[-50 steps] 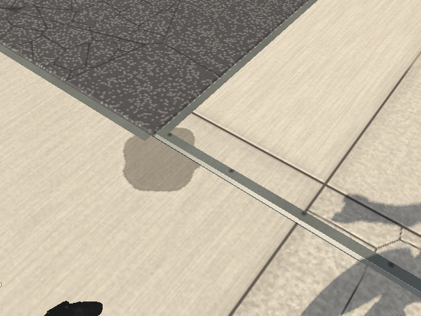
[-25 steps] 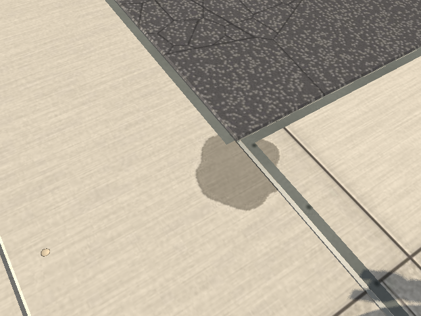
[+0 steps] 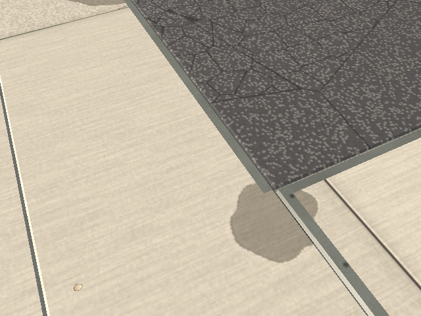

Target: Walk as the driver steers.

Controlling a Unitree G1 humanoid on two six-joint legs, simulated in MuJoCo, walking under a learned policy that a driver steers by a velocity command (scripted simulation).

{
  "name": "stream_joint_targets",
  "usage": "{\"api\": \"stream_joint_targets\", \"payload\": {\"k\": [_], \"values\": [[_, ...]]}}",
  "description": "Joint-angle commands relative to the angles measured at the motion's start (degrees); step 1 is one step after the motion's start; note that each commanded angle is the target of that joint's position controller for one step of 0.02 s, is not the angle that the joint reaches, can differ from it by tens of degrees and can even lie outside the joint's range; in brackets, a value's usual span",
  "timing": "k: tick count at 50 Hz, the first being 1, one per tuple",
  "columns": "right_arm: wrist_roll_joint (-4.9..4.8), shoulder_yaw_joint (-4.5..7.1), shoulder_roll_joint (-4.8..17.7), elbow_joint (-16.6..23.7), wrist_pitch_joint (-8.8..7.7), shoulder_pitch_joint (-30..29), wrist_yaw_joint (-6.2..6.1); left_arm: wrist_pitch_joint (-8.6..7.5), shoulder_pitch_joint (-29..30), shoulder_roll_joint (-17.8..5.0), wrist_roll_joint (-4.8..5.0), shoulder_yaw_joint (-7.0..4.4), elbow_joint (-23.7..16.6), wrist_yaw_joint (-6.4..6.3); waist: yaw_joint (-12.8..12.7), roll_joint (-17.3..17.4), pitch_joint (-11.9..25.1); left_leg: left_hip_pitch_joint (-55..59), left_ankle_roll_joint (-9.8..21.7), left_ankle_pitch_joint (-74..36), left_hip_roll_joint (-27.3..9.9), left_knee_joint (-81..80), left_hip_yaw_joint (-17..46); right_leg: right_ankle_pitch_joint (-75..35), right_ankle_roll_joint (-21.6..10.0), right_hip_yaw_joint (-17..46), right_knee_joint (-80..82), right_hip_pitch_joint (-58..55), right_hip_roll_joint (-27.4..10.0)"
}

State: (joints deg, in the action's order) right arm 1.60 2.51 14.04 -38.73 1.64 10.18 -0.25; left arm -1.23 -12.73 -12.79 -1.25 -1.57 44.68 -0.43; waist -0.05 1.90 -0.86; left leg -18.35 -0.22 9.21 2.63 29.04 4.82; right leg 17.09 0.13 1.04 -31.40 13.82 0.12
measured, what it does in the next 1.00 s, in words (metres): steps on the spot, turning right: right foot, then left foot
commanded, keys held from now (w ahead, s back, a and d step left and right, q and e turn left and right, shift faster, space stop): e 0.70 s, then w+e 0.04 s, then w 0.24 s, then w+q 0.02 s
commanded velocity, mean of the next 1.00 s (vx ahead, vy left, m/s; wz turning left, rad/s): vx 0.07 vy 0.00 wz -0.41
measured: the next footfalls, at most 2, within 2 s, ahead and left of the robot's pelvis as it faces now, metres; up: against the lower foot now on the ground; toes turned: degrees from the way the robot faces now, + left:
right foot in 0.48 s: +0.01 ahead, -0.14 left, +0.00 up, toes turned -16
left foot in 1.00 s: +0.13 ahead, +0.04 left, +0.00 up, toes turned -31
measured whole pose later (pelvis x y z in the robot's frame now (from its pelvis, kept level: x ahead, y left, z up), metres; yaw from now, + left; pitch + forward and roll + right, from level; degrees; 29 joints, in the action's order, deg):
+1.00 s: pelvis +0.05 -0.05 +0.00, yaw -28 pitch +2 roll +1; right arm -0.9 4.1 16.4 -41.9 -4.8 9.3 0.8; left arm 0.2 -17.0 -16.2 0.5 -2.6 36.5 -0.6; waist -1.2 -0.8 2.4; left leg -14.5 1.3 14.4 1.3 26.3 1.0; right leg 17.9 -3.6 10.5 -30.3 14.2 6.2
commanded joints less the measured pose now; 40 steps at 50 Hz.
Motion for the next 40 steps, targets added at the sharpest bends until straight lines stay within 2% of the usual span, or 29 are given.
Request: {"api": "stream_joint_targets", "payload": {"k": [1, 3, 5, 8, 10, 11, 12, 13, 14, 15, 16, 17, 19, 20, 22, 23, 24, 25, 26, 27, 28, 29, 30, 32, 35, 36, 38, 40], "values": [[-0.17, 2.03, 6.08, 3.38, -1.21, -1.14, -0.32, -0.63, 2.76, -8.43, 0.61, -1.45, -4.16, -0.06, 1.02, -5.81, -1.43, 7.71, 1.69, 3.1, -2.99, -1.67, 1.93, 5.64, -2.48, 8.07, 11.16, 9.53, -5.16], [-0.1, 2.53, 6.78, 3.44, -1.8, -1.86, -0.93, -0.35, 3.18, -10.9, 1.39, -2.29, -5.16, -0.36, 0.63, -4.73, -1.06, 6.24, 1.43, 1.28, -2.81, -0.5, 0.61, -1.21, -3.85, 9.67, 8.92, 7.99, -5.4], [-0.3, 2.84, 6.5, 3.46, -2.17, -1.33, -1.44, 0.07, 2.9, -11.77, 1.84, -2.91, -6.16, -0.62, 0.32, -4.09, 1.02, 6.44, 1.01, -2.12, -2.77, 1.32, -0.83, -8.0, -5.16, 11.35, 6.59, 6.58, -5.57], [-0.77, 3.56, 6.63, 3.75, -2.07, -0.11, -1.87, 0.81, 3.13, -11.26, 2.2, -3.39, -7.95, -0.7, 0.32, -2.97, 3.3, 7.74, 1.74, -3.88, -3.61, 2.69, -1.65, -11.65, -5.74, 12.55, 2.79, 7.47, -4.42], [-0.82, 4.18, 7.38, 3.97, -1.73, 1.17, -2.02, 1.24, 3.48, -10.09, 2.29, -3.39, -9.25, -0.57, 0.59, 0.05, 4.29, 9.95, 3.77, -3.73, -6.45, 0.77, 0.68, -9.97, -4.45, 10.82, -1.62, 10.76, -2.12], [-0.75, 4.49, 8.07, 3.85, -1.51, 2.6, -2.12, 1.45, 3.48, -9.09, 2.32, -3.24, -9.82, -0.49, 0.9, 3.09, 5.03, 11.92, 6.08, -4.39, -9.91, -1.63, 4.14, -7.48, -3.03, 8.28, -6.03, 13.44, -0.21], [-0.63, 4.79, 9.36, 3.67, -1.43, 4.1, -2.22, 1.67, 3.15, -8.34, 2.38, -3.14, -10.35, -0.3, 1.04, 7.45, 6.07, 13.83, 9.97, -7.75, -16.18, -5.1, 10.47, -3.19, -1.32, 4.81, -12.21, 15.98, 1.71], [-0.58, 4.69, 9.58, 4.29, -1.6, 2.93, -2.47, 1.93, 2.52, -8.4, 2.21, -3.42, -10.45, -0.01, 0.8, 11.69, 7.0, 13.94, 14.63, -14.05, -22.98, -7.15, 16.19, 11.43, 0.0, 1.68, -20.98, 17.81, 2.0], [-0.33, 4.37, 9.31, 4.83, -2.05, 3.44, -2.75, 2.3, 3.65, -10.07, 2.06, -4.17, -10.89, 0.24, 2.02, 9.89, 7.1, 13.45, 18.16, -19.31, -27.31, -8.36, 19.15, 19.82, 1.05, 2.22, -32.64, 20.47, 0.28], [-0.38, 4.19, 9.48, 5.15, -2.39, 1.96, -2.91, 2.82, 3.37, -10.26, 2.38, -4.59, -10.89, 0.36, 1.06, 5.39, 6.53, 11.96, 17.96, -19.73, -27.16, -8.35, 16.87, 19.91, 1.55, 3.29, -37.46, 21.37, -1.26], [-0.98, 4.33, 10.09, 5.29, -2.52, -1.26, -2.92, 3.42, 2.49, -9.04, 2.67, -4.26, -10.74, 0.39, -0.69, 3.75, 5.32, 9.85, 15.06, -16.33, -24.42, -8.54, 11.83, 17.03, 1.63, 3.69, -34.17, 20.3, -3.29], [-1.36, 4.63, 11.01, 5.3, -2.5, -3.61, -2.86, 3.85, 2.48, -8.07, 2.6, -3.82, -10.63, 0.42, -1.13, 4.28, 4.57, 7.41, 12.74, -15.21, -21.71, -8.77, 7.03, 13.74, 1.66, 2.14, -29.69, 17.57, -3.94], [-1.53, 4.89, 11.7, 5.14, -1.77, -5.5, -2.61, 4.09, 2.37, -7.3, 2.42, -3.38, -10.88, 1.01, -0.85, 6.25, 5.32, 4.29, 10.72, -16.0, -18.25, -7.77, -0.19, 9.25, 1.44, -1.62, -21.49, 10.2, -3.26], [-1.75, 4.91, 11.65, 4.85, -1.44, -5.03, -2.51, 4.1, 1.95, -7.91, 2.51, -3.64, -11.13, 1.42, -0.69, 7.08, 6.2, 4.79, 10.45, -15.42, -18.05, -6.78, -1.7, 7.43, 1.16, -2.91, -17.57, 7.93, -2.53], [-2.8, 4.72, 11.01, 4.27, -0.85, -4.85, -2.32, 4.13, -1.86, -8.48, 2.44, -4.31, -10.29, 1.95, -2.28, 5.9, 7.58, 4.3, 8.36, -10.32, -17.7, -2.07, -4.61, -1.73, -0.46, -6.18, -5.3, 1.24, 0.02], [-3.11, 4.35, 9.25, 3.38, -0.69, -2.84, -2.22, 4.14, -3.68, -9.3, 2.04, -4.89, -9.66, 1.75, -2.25, 2.73, 6.66, 1.18, 5.43, -3.05, -15.85, 3.28, -7.21, -4.67, -1.99, -5.21, 0.81, -2.64, 1.59], [-1.67, 3.7, 6.3, 2.94, -0.37, 0.45, -1.98, 3.76, -4.05, -14.3, 1.65, -6.14, -10.66, 1.01, -0.46, -10.89, 3.81, -10.38, -0.15, 12.29, -10.55, 17.0, -12.92, -17.51, -6.0, 9.61, 7.55, -8.06, -6.5], [0.19, 3.0, 5.48, 6.74, -0.66, -3.53, -2.14, 2.9, -2.86, -20.96, 0.38, -6.9, -13.91, 0.75, -0.49, -23.55, 2.63, -24.5, -4.02, 30.84, -2.15, 31.55, -9.24, -33.02, -17.54, 32.78, 11.35, -7.8, -21.14], [-0.7, 3.69, 8.04, 7.32, -1.19, -7.92, -2.57, 1.51, -4.33, -19.28, -1.62, -6.44, -14.09, 1.2, -4.46, -16.34, 6.86, -24.19, -3.41, 30.86, -2.29, 40.34, -1.0, -26.99, -21.59, 34.55, 13.66, -5.9, -22.27], [-1.64, 4.02, 8.88, 6.57, -1.16, -7.76, -2.77, 0.58, -2.04, -17.56, -1.42, -5.77, -13.8, 1.19, -2.4, -12.37, 4.75, -24.95, -2.51, 25.48, -3.22, 41.93, 0.44, -20.86, -18.59, 29.79, 12.98, -5.15, -18.97], [-1.28, 4.39, 9.21, 5.07, -0.97, -6.3, -3.19, 0.51, 0.99, -15.9, 0.12, -5.45, -13.88, 0.7, -0.67, -8.63, 3.7, -25.37, -2.39, 19.77, -4.26, 40.66, 0.54, -17.26, -14.86, 25.54, 11.85, -4.89, -15.83], [-0.79, 4.55, 9.47, 4.15, -0.7, -5.77, -3.56, 0.81, 3.16, -14.22, 1.31, -4.8, -14.24, 0.15, 0.06, -7.96, 3.68, -24.47, -2.81, 15.92, -4.86, 39.35, 0.82, -18.07, -12.76, 22.9, 11.1, -4.36, -14.0], [-0.63, 4.52, 9.03, 3.73, -0.66, -5.04, -3.43, 1.12, 3.97, -13.62, 1.57, -4.4, -14.47, -0.38, 0.78, -8.36, 4.52, -21.61, -3.38, 13.22, -4.18, 39.92, 0.35, -21.27, -12.14, 20.84, 10.75, -2.77, -12.34], [-1.09, 4.08, 7.54, 3.11, -0.91, -4.25, -2.84, 1.51, 3.01, -12.77, 1.31, -4.07, -14.58, -1.12, 0.83, -7.83, 6.73, -19.45, -4.1, 9.92, -2.88, 39.4, -0.04, -23.91, -12.13, 19.23, 10.26, -4.01, -10.81], [-1.39, 3.35, 6.3, 3.27, -1.22, -6.54, -2.63, 1.83, 0.75, -12.96, 1.75, -4.3, -14.19, -1.84, -0.52, -7.54, 6.9, -20.11, -4.87, 8.54, -2.18, 30.74, 0.62, -22.22, -12.17, 20.3, 9.95, -7.97, -10.12], [-1.46, 3.21, 6.35, 3.25, -1.43, -6.9, -2.4, 2.0, -0.16, -13.01, 1.99, -4.43, -14.0, -2.03, -0.97, -7.72, 7.66, -19.43, -4.97, 7.84, -2.17, 26.91, 0.75, -14.39, -12.18, 21.18, 10.99, -8.68, -9.6], [-1.96, 3.18, 6.83, 3.07, -2.02, -7.65, -1.63, 2.1, -0.95, -13.23, 2.08, -4.56, -13.86, -2.07, -1.86, -10.05, 6.25, -17.91, -4.72, 7.24, -2.06, 20.3, 0.2, 4.48, -12.62, 23.97, 14.49, -7.49, -9.28], [-2.32, 3.12, 7.32, 3.0, -2.98, -8.42, -0.84, 1.85, -1.64, -13.17, 1.75, -4.44, -13.46, -1.82, -2.81, -11.79, 4.36, -15.6, -3.99, 8.29, -2.3, 15.29, -0.44, 10.54, -13.29, 25.98, 16.19, -5.94, -9.87]]}}
Velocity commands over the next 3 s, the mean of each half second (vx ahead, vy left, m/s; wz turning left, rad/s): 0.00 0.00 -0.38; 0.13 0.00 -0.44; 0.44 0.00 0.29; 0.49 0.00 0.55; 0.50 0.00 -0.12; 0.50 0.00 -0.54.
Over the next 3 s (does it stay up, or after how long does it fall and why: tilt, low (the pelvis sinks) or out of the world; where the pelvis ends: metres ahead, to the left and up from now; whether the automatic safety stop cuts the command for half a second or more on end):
stays up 1.10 -0.24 0.00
